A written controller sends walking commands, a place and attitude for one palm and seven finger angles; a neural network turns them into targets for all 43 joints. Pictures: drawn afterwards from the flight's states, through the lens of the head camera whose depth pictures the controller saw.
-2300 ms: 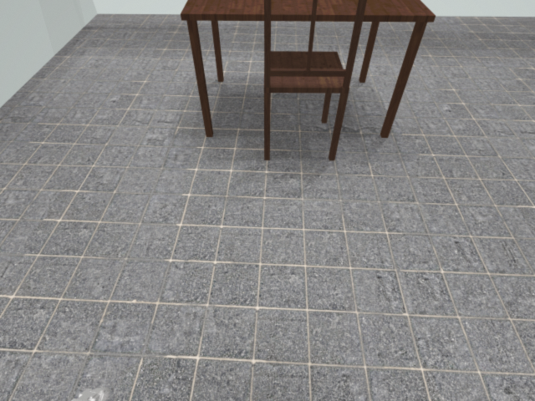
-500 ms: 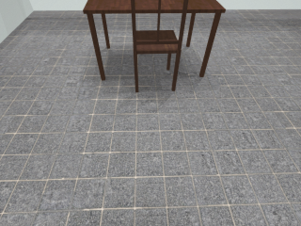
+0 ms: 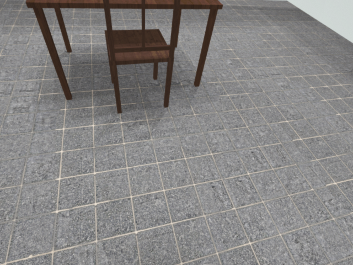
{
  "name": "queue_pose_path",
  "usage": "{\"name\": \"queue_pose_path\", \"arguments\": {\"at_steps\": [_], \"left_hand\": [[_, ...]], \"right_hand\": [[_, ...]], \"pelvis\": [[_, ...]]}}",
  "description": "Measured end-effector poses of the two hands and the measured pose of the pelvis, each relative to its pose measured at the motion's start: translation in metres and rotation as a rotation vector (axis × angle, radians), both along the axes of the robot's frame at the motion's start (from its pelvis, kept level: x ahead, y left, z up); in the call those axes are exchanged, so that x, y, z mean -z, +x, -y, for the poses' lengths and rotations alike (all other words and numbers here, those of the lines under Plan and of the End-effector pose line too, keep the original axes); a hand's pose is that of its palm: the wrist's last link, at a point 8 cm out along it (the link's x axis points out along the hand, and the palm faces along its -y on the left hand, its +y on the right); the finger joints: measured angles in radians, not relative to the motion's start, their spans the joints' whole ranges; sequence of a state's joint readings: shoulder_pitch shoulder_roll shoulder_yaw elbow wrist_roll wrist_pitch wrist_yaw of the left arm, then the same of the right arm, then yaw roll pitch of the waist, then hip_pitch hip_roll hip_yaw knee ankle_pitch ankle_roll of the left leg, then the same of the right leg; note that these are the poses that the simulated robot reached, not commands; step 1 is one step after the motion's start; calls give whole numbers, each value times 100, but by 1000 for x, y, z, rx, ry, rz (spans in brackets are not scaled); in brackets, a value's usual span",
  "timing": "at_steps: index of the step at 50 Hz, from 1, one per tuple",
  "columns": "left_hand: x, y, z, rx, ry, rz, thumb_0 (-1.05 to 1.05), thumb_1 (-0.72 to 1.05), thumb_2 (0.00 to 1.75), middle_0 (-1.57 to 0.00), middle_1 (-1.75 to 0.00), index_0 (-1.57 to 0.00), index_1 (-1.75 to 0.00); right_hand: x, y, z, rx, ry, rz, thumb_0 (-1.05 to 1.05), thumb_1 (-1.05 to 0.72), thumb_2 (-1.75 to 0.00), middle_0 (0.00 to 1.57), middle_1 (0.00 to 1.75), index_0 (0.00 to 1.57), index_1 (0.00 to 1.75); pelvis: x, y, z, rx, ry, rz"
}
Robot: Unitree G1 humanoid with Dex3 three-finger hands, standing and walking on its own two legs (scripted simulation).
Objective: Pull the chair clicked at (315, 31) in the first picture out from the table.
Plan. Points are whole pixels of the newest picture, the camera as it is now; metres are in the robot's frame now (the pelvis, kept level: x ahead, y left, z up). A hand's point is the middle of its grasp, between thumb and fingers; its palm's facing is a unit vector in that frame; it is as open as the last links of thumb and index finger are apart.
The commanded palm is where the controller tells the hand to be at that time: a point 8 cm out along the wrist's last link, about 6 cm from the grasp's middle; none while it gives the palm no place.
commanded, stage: walk to a spot facing it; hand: left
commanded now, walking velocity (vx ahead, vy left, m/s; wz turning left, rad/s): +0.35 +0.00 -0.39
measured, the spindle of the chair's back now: (143, 19) +1.31 +0.30 -0.06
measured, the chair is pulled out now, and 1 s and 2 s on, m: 0.00 0.00 0.00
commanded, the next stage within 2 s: turn to face it in 1.44 s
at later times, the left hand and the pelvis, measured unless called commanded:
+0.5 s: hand (150, 182) +0.39 +0.10 -0.18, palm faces -0.26 -0.96 -0.10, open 7.4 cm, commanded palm none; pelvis +0.22 -0.02 -0.02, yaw -11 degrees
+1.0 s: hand (132, 149) +0.50 +0.19 -0.18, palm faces -0.27 -0.95 -0.16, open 7.4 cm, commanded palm none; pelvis +0.44 +0.01 +0.01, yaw -20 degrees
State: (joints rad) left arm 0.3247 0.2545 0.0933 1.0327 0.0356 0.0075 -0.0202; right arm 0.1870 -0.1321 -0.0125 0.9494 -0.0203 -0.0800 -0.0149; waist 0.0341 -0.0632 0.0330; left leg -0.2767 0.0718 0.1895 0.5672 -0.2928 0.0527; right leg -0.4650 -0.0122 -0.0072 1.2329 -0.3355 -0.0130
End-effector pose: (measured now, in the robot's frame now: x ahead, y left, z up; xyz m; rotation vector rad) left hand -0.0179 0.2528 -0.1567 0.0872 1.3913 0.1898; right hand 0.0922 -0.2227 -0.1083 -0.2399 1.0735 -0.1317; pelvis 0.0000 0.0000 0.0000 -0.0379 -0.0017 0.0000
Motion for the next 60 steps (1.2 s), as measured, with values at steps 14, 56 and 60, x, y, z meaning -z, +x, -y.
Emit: {"name": "queue_pose_path", "arguments": {"at_steps": [14,56,60], "left_hand": [[-24,275,11,282,-29,261,1,92,90,-19,-29,-19,-30],[-19,614,56,436,-35,75,1,92,89,-19,-30,-19,-30],[-22,675,92,524,-27,102,1,93,89,-19,-30,-19,-30]], "right_hand": [[1,-108,-30,355,19,-437,0,-93,-90,20,30,20,30],[17,280,-32,549,130,-268,1,-93,-90,20,30,20,30],[22,268,-43,641,195,-366,1,-92,-90,20,30,20,30]], "pelvis": [[-7,107,-21,124,5,-10],[-11,482,6,412,28,13],[-7,510,27,452,36,13]]}}
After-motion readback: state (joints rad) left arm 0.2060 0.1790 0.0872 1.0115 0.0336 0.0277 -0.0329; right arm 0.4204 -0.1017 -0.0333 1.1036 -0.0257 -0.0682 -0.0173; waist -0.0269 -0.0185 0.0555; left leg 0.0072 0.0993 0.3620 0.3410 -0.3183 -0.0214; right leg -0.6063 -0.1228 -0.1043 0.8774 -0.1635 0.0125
